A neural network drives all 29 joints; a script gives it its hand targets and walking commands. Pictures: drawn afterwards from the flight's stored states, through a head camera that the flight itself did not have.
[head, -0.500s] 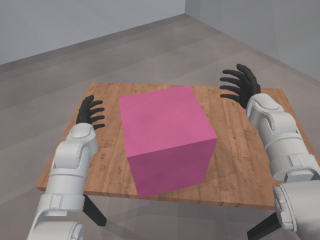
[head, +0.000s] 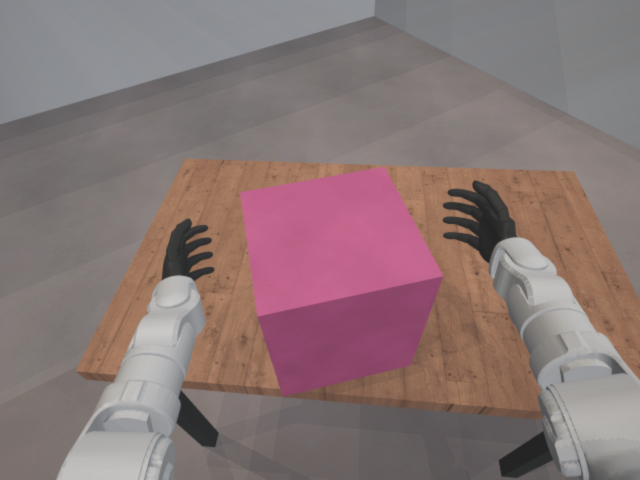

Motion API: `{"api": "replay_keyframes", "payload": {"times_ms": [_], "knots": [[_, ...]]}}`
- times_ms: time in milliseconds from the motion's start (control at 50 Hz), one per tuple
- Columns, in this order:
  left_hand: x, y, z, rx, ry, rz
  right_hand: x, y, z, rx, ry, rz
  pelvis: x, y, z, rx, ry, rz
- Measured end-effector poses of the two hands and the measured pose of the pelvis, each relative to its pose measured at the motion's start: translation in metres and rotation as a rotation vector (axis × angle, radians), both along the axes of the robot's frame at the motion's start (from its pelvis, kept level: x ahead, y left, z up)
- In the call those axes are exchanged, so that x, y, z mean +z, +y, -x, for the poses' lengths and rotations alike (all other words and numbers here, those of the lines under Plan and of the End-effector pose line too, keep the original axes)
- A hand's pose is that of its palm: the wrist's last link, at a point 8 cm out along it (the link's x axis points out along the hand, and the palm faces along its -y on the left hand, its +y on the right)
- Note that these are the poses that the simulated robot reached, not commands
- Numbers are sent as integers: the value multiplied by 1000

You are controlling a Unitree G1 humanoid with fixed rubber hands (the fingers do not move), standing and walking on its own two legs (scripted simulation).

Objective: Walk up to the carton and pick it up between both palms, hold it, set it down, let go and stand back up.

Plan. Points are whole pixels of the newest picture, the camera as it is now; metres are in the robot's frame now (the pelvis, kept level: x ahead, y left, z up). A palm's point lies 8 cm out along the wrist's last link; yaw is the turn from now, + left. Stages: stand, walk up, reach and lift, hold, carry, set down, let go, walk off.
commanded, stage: reach and lift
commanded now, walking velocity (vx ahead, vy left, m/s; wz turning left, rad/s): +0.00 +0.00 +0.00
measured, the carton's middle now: (331, 285) +0.40 +0.04 -0.01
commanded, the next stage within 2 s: none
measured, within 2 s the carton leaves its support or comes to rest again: leaves its support in 1.90 s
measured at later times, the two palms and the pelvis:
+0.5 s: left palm (207, 294) +0.35 +0.22 +0.01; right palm (465, 256) +0.45 -0.15 +0.02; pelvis +0.00 +0.00 -0.01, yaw +0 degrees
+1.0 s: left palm (228, 294) +0.36 +0.19 +0.01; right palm (436, 251) +0.45 -0.11 +0.03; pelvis +0.00 +0.00 -0.01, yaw +0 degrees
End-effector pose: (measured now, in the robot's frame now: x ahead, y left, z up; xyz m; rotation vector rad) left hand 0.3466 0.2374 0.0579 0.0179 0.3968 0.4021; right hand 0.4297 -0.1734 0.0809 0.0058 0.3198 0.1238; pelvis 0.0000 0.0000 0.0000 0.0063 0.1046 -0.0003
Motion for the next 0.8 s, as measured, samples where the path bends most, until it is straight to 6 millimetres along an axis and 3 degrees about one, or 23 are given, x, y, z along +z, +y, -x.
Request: {"api": "replay_keyframes", "payload": {"times_ms": [160,260,440,580,660,800], "knots": [[-42,-1,10,34,22,30,-26,15,-5,16,0,-22,-5,1,2,0,82,3],[-56,-6,9,46,-6,58,-42,24,-10,26,-3,-26,-9,2,2,0,144,3],[-50,-17,-6,21,-67,54,-56,24,-15,13,-13,-44,-12,3,0,-1,191,7],[-52,-33,-10,-1,-64,78,-55,24,-17,16,-22,-25,-12,1,-4,-2,196,6],[-58,-45,-9,-18,-50,97,-53,31,-19,39,-26,2,-12,-1,-5,-3,198,6],[-56,-49,-11,-35,-64,76,-51,54,-18,68,-28,0,-12,-2,-5,-3,198,6]]}}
